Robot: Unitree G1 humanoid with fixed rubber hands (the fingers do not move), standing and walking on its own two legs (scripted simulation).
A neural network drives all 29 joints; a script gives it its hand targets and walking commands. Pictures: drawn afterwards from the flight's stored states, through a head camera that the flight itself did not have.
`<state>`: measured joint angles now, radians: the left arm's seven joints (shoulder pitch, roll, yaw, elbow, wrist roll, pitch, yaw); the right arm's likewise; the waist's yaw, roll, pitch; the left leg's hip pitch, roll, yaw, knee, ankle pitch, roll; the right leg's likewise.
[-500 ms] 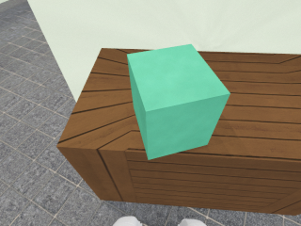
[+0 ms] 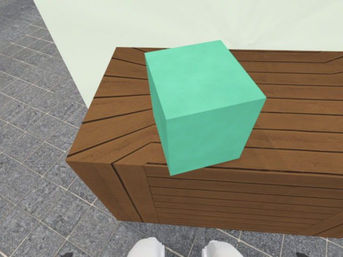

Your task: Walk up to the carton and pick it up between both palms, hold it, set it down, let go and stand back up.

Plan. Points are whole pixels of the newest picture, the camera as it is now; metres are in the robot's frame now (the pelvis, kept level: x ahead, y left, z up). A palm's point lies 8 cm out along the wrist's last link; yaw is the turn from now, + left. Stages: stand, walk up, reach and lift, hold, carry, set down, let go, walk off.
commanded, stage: reach and lift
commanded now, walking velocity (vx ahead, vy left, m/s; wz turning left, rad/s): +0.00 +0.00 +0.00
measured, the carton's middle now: (195, 109) +0.46 -0.02 +0.06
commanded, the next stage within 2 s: none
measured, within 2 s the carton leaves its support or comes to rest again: neither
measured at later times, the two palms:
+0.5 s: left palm (76, 241) +0.15 +0.26 -0.07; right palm (316, 245) +0.16 -0.29 -0.08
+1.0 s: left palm (98, 230) +0.17 +0.20 -0.03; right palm (335, 237) +0.17 -0.31 -0.04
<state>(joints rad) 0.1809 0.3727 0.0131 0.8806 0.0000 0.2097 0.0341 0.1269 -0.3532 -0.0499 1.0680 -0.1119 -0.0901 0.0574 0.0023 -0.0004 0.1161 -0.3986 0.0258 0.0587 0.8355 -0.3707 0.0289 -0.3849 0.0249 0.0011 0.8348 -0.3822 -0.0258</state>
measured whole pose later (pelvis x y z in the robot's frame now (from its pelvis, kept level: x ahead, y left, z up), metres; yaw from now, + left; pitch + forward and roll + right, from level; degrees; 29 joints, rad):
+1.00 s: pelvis +0.01 -0.05 +0.02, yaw +0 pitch +0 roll +4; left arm 0.21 0.25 0.03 0.47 0.00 0.11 0.12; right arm 0.24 -0.28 -0.08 0.53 0.12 -0.13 0.14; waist 0.00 -0.04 0.00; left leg -0.35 0.02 0.06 0.56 -0.22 -0.01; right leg -0.40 0.02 0.00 0.71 -0.32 -0.07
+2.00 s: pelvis +0.03 -0.04 +0.03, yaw +0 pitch +3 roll +3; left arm 0.28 0.03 -0.10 0.06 0.00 0.11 0.31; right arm 0.25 -0.47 0.00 0.29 0.41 -0.17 0.23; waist 0.01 -0.05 -0.06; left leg -0.34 0.02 0.06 0.50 -0.21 -0.03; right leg -0.38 0.03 0.00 0.63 -0.30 -0.08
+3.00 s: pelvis +0.02 -0.04 +0.03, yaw +0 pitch +3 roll +3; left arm -0.25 0.03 0.11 -0.14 -0.04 0.72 0.31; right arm -0.39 -0.50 0.01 0.34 0.48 0.30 0.12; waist 0.03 -0.04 -0.02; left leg -0.33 0.02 0.06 0.42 -0.15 -0.03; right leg -0.38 0.03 0.00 0.57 -0.25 -0.08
